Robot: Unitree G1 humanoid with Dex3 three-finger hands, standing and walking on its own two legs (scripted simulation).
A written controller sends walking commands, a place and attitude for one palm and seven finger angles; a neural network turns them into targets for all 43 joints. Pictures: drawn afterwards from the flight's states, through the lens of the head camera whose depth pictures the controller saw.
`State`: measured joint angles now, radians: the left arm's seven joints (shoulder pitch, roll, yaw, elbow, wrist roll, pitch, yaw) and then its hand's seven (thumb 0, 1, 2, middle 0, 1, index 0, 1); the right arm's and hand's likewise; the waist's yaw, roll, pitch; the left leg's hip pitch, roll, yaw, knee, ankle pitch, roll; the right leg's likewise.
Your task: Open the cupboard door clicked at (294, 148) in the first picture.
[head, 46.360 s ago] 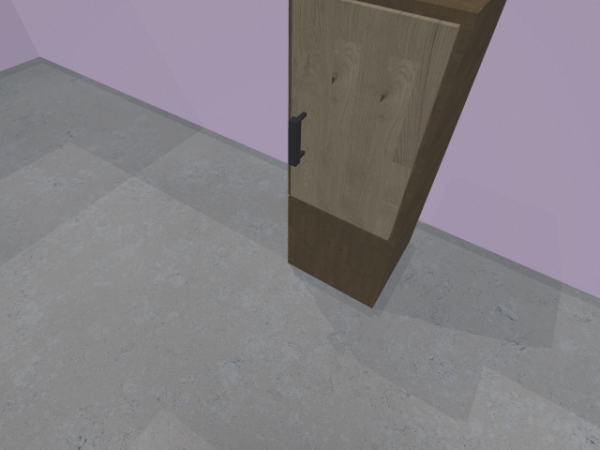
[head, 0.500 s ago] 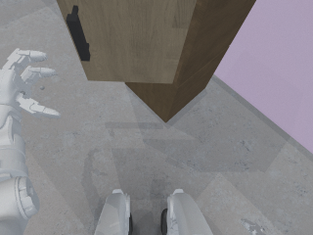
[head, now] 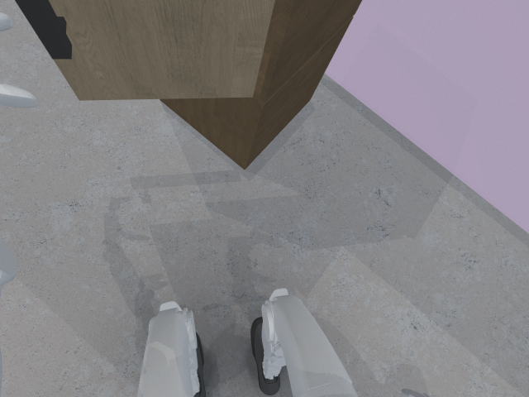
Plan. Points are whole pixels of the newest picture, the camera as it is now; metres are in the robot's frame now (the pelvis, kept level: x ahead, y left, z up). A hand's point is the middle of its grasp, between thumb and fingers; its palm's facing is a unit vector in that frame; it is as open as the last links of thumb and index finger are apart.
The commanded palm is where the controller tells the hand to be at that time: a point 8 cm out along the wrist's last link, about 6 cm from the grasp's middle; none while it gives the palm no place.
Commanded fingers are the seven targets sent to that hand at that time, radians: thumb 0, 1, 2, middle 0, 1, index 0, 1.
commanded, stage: move the hooked fingers beside the handle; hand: left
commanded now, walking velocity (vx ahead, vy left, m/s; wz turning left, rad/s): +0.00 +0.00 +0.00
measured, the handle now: out of the picture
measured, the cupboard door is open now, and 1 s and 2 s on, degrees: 47 47 46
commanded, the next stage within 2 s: slide the fingers in behind the handle in 0.98 s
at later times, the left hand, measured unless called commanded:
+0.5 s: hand out of the picture +0.58 +0.29 +0.07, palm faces +0.04 -1.00 -0.04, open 13.9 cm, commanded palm +0.58 +0.29 +0.06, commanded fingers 0.00 -0.50 0.30 -0.30 -1.20 -0.30 -1.20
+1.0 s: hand out of the picture +0.58 +0.29 +0.07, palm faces +0.04 -1.00 -0.04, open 14.0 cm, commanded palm +0.58 +0.29 +0.06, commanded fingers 0.00 -0.50 0.30 -0.30 -1.20 -0.30 -1.20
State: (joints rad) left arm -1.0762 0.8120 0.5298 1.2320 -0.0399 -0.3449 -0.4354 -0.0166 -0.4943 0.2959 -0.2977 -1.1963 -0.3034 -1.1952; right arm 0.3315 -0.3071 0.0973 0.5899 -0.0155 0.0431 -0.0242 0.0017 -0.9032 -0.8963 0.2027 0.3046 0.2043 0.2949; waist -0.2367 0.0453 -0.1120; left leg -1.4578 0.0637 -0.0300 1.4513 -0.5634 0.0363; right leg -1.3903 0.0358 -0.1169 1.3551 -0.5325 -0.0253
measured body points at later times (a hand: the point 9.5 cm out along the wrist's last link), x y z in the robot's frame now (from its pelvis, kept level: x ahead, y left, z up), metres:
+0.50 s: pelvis +0.01 +0.01 +0.00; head +0.23 +0.06 +0.39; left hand +0.57 +0.34 +0.07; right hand -0.02 -0.25 -0.09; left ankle +0.04 +0.10 -0.58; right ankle +0.05 -0.11 -0.58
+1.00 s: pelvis +0.01 +0.01 +0.00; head +0.23 +0.06 +0.39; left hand +0.57 +0.34 +0.07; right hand +0.00 -0.25 -0.08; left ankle +0.04 +0.10 -0.58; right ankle +0.05 -0.11 -0.58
